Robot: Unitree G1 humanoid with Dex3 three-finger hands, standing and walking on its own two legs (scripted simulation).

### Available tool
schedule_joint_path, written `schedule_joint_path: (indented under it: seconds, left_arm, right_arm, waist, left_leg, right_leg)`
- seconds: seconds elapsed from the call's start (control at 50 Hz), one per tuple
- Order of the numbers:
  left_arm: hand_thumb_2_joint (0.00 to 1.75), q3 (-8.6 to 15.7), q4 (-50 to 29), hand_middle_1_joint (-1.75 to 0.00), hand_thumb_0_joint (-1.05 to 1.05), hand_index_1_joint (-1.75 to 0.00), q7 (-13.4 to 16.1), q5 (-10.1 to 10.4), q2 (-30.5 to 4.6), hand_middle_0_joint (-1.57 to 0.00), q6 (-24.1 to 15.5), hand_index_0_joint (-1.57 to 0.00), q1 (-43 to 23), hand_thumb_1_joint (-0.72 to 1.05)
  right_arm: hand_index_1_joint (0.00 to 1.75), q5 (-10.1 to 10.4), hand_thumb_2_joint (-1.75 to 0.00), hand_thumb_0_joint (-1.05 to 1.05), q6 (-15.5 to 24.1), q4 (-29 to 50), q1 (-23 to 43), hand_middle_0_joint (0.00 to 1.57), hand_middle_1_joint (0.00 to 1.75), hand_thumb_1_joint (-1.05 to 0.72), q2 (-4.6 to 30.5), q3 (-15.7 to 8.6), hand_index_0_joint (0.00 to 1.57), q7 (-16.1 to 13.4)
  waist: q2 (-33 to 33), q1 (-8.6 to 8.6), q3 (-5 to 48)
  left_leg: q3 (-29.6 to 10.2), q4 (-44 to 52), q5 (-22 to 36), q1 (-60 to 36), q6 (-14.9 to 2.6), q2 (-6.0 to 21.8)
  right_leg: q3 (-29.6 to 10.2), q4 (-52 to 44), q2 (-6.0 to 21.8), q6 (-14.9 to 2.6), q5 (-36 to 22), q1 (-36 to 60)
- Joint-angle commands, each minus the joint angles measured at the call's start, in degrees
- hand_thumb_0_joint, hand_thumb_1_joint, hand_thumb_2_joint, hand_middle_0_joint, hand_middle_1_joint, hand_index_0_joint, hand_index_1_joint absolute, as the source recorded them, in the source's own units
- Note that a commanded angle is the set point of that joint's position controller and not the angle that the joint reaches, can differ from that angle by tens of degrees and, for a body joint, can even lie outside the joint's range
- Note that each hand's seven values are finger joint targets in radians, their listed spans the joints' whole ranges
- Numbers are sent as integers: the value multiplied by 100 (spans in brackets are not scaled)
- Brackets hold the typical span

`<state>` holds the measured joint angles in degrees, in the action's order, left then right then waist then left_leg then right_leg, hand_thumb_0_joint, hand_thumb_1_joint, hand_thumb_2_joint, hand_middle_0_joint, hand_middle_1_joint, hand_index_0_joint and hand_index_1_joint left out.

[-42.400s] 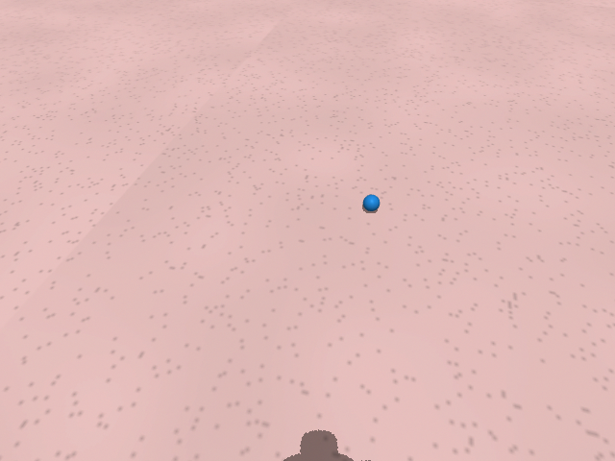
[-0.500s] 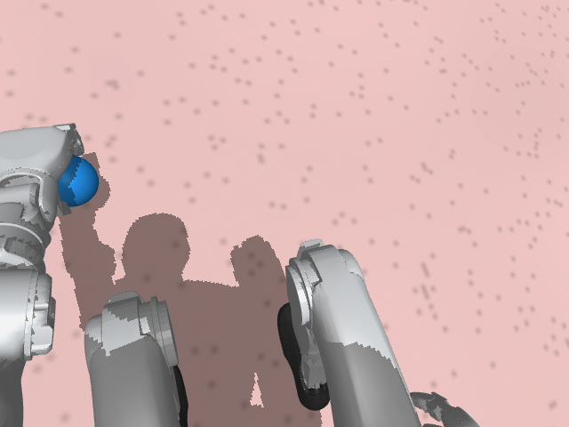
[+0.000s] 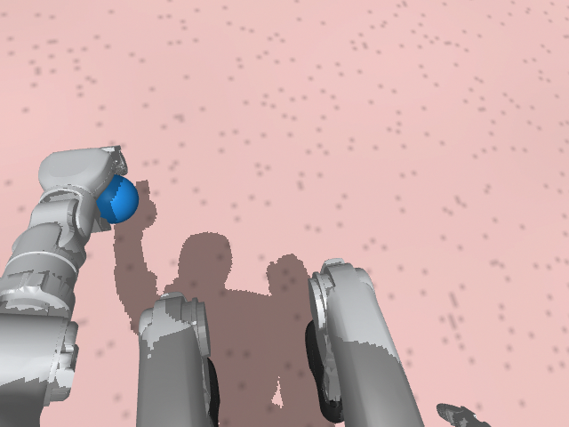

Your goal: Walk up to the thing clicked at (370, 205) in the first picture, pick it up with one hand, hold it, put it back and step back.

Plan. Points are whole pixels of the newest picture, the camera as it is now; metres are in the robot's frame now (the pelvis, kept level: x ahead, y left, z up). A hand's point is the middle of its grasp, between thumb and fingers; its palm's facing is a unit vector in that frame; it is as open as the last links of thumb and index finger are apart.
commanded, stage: lift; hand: left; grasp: from above
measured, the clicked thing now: (112, 199) +0.49 +0.21 -0.16
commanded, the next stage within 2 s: hold in 1.20 s
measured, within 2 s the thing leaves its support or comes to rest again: neither
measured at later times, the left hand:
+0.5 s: hand (10, 212) +0.39 +0.22 +0.07, palm faces -0.43 -0.07 -0.90, open 10.5 cm
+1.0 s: hand out of the picture +0.38 +0.21 +0.21, palm faces -0.46 -0.09 -0.88, open 10.5 cm
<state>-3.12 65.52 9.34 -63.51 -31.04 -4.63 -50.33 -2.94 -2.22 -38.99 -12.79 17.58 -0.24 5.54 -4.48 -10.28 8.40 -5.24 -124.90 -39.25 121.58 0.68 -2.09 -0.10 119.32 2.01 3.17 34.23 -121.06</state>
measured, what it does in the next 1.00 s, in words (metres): rises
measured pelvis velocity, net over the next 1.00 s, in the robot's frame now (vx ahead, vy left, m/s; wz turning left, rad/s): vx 0.06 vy -0.01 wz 0.02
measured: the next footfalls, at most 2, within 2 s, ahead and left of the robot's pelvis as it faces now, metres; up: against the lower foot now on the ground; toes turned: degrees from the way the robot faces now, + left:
none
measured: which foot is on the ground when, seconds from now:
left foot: down 0.00-1.00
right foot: down 0.00-1.00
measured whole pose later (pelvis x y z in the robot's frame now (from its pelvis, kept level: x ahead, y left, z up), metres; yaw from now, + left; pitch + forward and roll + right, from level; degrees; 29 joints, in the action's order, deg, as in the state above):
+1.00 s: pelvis +0.06 -0.01 +0.30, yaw +1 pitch +14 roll -1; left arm -11.4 47.9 8.9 -56.9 -20.3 2.3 -20.2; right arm 2.2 -0.6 -42.5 -14.1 14.3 -2.5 -3.5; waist -2.2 -3.7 6.5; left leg -1.2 -61.8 -27.6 48.6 0.9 1.4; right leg -0.7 59.5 1.0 1.7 23.5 -50.3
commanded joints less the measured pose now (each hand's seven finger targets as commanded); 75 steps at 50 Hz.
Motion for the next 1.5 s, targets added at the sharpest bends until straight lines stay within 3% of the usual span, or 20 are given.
schedule_joint_path:
  seconds: [0.0, 0.08, 0.1, 0.2, 0.3, 0.34, 0.38, 0.4, 0.44, 0.46, 0.5, 0.54, 0.64, 0.7, 0.78, 0.86, 0.92, 1.04, 1.1, 1.48]
  left_arm:
    - [97, 157, -1603, -104, 0, -99, 76, 183, -1207, -82, 75, -86, -1669, 52]
    - [96, 104, -2224, -106, 0, -101, 18, 341, -1095, -81, 166, -86, -1434, 53]
    - [95, -3, -2083, -105, 0, -100, -2, 370, -901, -81, 214, -86, -1165, 53]
    - [91, -12, -2660, -104, 0, -99, -16, 454, -915, -80, 348, -85, -874, 52]
    - [90, -153, -2817, -102, 0, -97, 15, 532, -637, -79, 513, -84, -423, 49]
    - [90, -45, -2940, -103, 0, -98, 17, 526, -787, -79, 567, -84, -163, 49]
    - [91, -222, -3030, -101, 0, -97, -6, 596, -509, -80, 630, -84, 20, 48]
    - [91, -112, -3110, -101, 0, -97, 3, 635, -635, -80, 661, -84, 140, 49]
    - [90, -262, -3140, -100, 0, -96, -19, 647, -433, -80, 728, -84, 363, 48]
    - [91, -157, -3230, -100, 0, -96, -9, 633, -607, -81, 752, -84, 382, 49]
    - [93, -289, -3152, -98, 0, -95, -26, 707, -403, -82, 788, -84, 534, 47]
    - [97, -253, -3029, -98, 0, -96, -49, 718, -482, -83, 787, -84, 646, 47]
    - [92, -419, -2867, -95, 0, -93, -68, 791, -176, -80, 714, -82, 939, 43]
    - [91, -344, -2772, -94, 0, -92, -29, 756, -278, -80, 683, -82, 1203, 42]
    - [91, -420, -2655, -94, 0, -92, 71, 728, -72, -83, 695, -85, 1401, 46]
    - [94, -452, -2850, -93, 0, -91, 171, 668, -64, -84, 678, -86, 1100, 47]
    - [95, -351, -2817, -94, 0, -92, 253, 634, -164, -83, 690, -84, 1193, 45]
    - [94, -458, -2693, -91, 0, -90, 229, 603, -18, -82, 732, -84, 1413, 45]
    - [98, -478, -2753, -95, 0, -94, 201, 697, 51, -81, 708, -82, 1350, 43]
    - [100, -410, -3123, -91, 0, -90, -100, 558, -136, -85, 509, -86, 1694, 46]
  right_arm:
    - [30, 119, -91, 0, -31, 368, -964, 20, 30, -92, 1183, -511, 20, -183]
    - [30, 208, -91, 0, -68, 441, -856, 20, 30, -92, 1107, -540, 20, -275]
    - [30, 220, -91, 0, -68, 456, -788, 20, 30, -92, 1026, -528, 20, -286]
    - [30, 305, -91, 0, -73, 516, -600, 20, 30, -92, 907, -560, 20, -437]
    - [30, 367, -91, 0, -23, 478, -378, 20, 30, -92, 743, -542, 20, -590]
    - [30, 403, -91, 0, -8, 502, -329, 20, 30, -92, 724, -553, 20, -632]
    - [30, 442, -91, 0, 9, 482, -253, 20, 30, -92, 641, -517, 20, -679]
    - [30, 454, -91, 0, 18, 472, -223, 20, 30, -92, 652, -513, 20, -706]
    - [30, 483, -91, 0, 40, 477, -178, 20, 30, -92, 581, -499, 20, -761]
    - [30, 499, -91, 0, 42, 454, -176, 20, 30, -92, 592, -509, 20, -792]
    - [30, 516, -91, 0, 75, 426, -109, 20, 30, -92, 513, -461, 20, -845]
    - [30, 537, -91, 0, 122, 390, -98, 20, 30, -92, 488, -452, 20, -903]
    - [30, 568, -91, 0, 265, 319, -104, 20, 30, -92, 400, -398, 20, -986]
    - [30, 566, -91, 0, 306, 316, -131, 20, 30, -92, 399, -407, 20, -1009]
    - [30, 544, -91, 0, 345, 283, -185, 20, 30, -92, 382, -414, 20, -1006]
    - [30, 532, -91, 0, 346, 203, -303, 20, 30, -91, 405, -449, 20, -990]
    - [30, 521, -91, 0, 338, 204, -288, 20, 30, -91, 428, -478, 20, -979]
    - [30, 524, -90, 0, 307, 148, -323, 20, 30, -91, 451, -521, 20, -923]
    - [30, 517, -90, 0, 288, 192, -265, 20, 30, -91, 437, -520, 20, -897]
    - [30, 561, -90, 0, 195, 403, -9, 20, 30, -91, 508, -566, 20, -831]
  waist:
    - [-766, -25, 4037]
    - [-678, 25, 4162]
    - [-678, 27, 4027]
    - [-426, 125, 3967]
    - [-366, 146, 3524]
    - [-315, 257, 3559]
    - [-274, 239, 3313]
    - [-240, 319, 3306]
    - [-183, 303, 3189]
    - [-104, 354, 3200]
    - [-8, 334, 2777]
    - [122, 356, 2474]
    - [229, 428, 2086]
    - [259, 554, 1887]
    - [386, 552, 1815]
    - [206, 563, 1790]
    - [245, 634, 1841]
    - [255, 668, 1654]
    - [298, 661, 1421]
    - [270, 831, 1101]
  left_leg:
    - [360, 2116, 689, -2982, -198, -66]
    - [307, 2473, 798, -3397, -210, -49]
    - [304, 2621, 758, -3441, -209, -27]
    - [294, 3152, 630, -3997, -222, 1]
    - [279, 3808, 555, -4578, -186, 28]
    - [310, 4056, 680, -4867, -183, 30]
    - [337, 4348, 665, -5080, -178, 39]
    - [287, 4497, 712, -5293, -161, 61]
    - [324, 4749, 766, -5586, -157, 71]
    - [323, 4879, 815, -5776, -160, 76]
    - [329, 5176, 706, -5889, -164, 88]
    - [307, 5428, 673, -6092, -166, 105]
    - [312, 6018, 920, -6628, -159, 130]
    - [363, 6351, 1107, -6921, -158, 121]
    - [452, 6673, 1598, -7393, -169, 106]
    - [484, 7032, 1932, -7932, -152, 106]
    - [502, 7257, 2267, -8341, -144, 93]
    - [455, 7732, 2863, -8981, -90, 124]
    - [466, 7967, 2807, -9083, -96, 110]
    - [518, 8801, 3267, -10045, -38, 115]
  right_leg:
    - [540, -1629, -203, -576, -530, 2627]
    - [496, -1937, -188, -543, -697, 3025]
    - [489, -1997, -211, -525, -696, 3124]
    - [409, -2589, -225, -492, -595, 3707]
    - [355, -3197, -241, -470, -520, 4205]
    - [323, -3458, -243, -467, -587, 4600]
    - [289, -3759, -258, -452, -576, 4860]
    - [295, -3861, -252, -449, -614, 4969]
    - [262, -4154, -287, -451, -643, 5283]
    - [234, -4325, -292, -450, -663, 5501]
    - [181, -4644, -306, -433, -570, 5760]
    - [133, -4951, -315, -417, -511, 5996]
    - [43, -5601, -318, -409, -697, 6716]
    - [10, -5995, -327, -401, -850, 7167]
    - [12, -6405, -342, -392, -1297, 7716]
    - [-4, -6743, -327, -388, -1650, 8063]
    - [-6, -6988, -317, -368, -1972, 8445]
    - [31, -7357, -326, -360, -2470, 8874]
    - [31, -7606, -316, -340, -2427, 9043]
    - [78, -8308, -368, -370, -2710, 9725]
